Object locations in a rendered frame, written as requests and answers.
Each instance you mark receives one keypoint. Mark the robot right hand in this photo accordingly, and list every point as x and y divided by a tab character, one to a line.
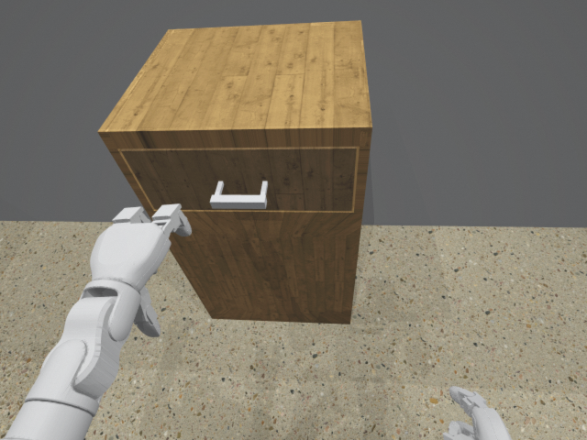
487	423

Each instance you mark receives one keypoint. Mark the drawer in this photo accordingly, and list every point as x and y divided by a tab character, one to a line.
299	178

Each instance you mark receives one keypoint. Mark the left robot forearm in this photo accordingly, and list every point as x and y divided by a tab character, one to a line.
81	367

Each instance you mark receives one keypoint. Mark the cabinet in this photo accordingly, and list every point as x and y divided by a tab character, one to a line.
267	86

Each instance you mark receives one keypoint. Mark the robot left hand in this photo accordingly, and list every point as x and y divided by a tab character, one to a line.
132	249

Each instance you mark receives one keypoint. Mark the handle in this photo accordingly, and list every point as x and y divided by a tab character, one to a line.
219	201

